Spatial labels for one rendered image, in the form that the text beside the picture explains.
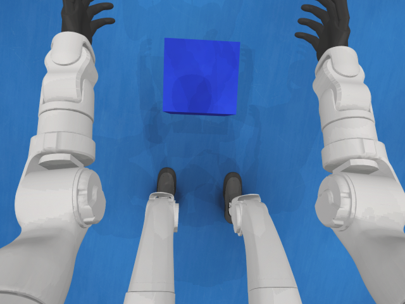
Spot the robot right shin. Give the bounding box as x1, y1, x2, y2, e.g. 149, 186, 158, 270
229, 194, 267, 224

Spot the right robot forearm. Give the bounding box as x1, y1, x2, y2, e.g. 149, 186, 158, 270
313, 46, 405, 194

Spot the carton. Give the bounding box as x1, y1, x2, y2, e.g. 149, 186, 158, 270
163, 38, 240, 116

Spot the robot right foot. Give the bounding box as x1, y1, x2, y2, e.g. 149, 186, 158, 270
223, 172, 242, 224

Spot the left robot forearm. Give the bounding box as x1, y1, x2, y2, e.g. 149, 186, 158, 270
15, 32, 98, 225

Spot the robot right hand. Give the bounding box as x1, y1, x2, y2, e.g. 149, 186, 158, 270
295, 0, 351, 61

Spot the robot left hand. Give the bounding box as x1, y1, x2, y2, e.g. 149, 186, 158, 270
61, 0, 115, 45

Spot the left robot upper arm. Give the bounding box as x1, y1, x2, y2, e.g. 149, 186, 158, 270
0, 167, 106, 304

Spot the right robot upper arm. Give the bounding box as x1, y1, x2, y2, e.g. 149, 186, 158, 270
315, 172, 405, 304

